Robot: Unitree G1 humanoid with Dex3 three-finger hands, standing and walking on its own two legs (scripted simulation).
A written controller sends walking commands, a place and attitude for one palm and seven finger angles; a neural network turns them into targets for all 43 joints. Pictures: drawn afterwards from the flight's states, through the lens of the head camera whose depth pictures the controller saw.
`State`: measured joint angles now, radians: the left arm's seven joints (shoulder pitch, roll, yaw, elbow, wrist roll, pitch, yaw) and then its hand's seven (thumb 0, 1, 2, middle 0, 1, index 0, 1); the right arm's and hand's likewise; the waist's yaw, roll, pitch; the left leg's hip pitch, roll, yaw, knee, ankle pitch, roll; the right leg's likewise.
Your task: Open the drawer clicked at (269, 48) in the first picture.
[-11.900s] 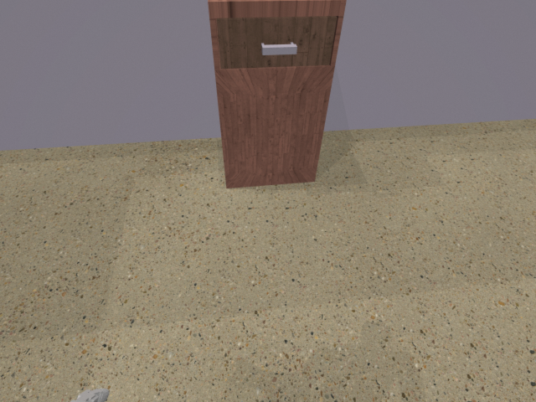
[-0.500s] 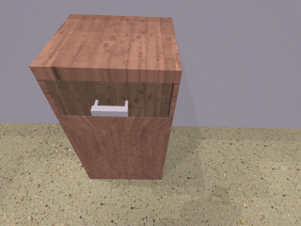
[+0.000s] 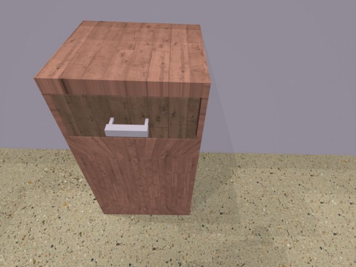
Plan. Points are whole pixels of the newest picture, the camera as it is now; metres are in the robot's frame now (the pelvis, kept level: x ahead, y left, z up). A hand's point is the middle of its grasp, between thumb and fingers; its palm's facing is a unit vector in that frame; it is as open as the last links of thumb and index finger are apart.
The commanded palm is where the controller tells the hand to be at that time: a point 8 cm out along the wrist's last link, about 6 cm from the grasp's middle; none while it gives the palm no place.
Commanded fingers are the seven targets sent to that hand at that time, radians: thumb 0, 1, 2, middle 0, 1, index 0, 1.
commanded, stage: look again from close up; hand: left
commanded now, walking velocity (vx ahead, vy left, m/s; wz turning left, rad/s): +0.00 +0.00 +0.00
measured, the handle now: (128, 125) +0.53 +0.19 -0.01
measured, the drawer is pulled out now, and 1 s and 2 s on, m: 0.00 0.00 0.00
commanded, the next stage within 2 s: raise the hand with hooked fingers in 0.24 s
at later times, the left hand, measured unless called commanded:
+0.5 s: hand out of the picture +0.08 +0.21 -0.07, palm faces -0.01 -0.83 -0.56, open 7.5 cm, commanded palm +0.08 +0.23 -0.04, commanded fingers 0.00 0.69 0.81 -0.22 -0.44 -0.22 -0.44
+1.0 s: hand (66, 245) +0.17 +0.24 -0.01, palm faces +0.15 -0.07 -0.99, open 10.0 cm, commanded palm +0.14 +0.23 +0.04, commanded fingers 0.00 0.11 0.56 -0.26 -0.81 -0.26 -0.81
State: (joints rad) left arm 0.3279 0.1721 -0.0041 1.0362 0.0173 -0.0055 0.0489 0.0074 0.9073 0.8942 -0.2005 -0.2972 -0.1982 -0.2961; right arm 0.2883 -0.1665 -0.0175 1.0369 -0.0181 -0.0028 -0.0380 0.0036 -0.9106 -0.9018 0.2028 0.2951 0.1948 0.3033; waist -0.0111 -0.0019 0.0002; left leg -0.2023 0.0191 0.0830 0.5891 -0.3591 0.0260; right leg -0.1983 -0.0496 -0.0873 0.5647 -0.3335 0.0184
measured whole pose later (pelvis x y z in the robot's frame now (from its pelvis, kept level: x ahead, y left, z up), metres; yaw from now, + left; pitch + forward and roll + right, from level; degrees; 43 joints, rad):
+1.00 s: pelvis -0.04 -0.02 -0.04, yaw +5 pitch +6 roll +0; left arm 0.26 0.38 -0.07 0.01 1.05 -0.01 0.44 0.01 0.31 0.65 -0.27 -0.67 -0.27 -0.67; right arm 0.03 -0.22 -0.01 0.53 -0.08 0.07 0.00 0.01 -0.91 -0.90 0.20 0.30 0.20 0.30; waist 0.09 0.03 -0.08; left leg -0.59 -0.02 0.00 0.89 -0.41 0.01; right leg -0.57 0.03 0.00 0.89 -0.42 -0.03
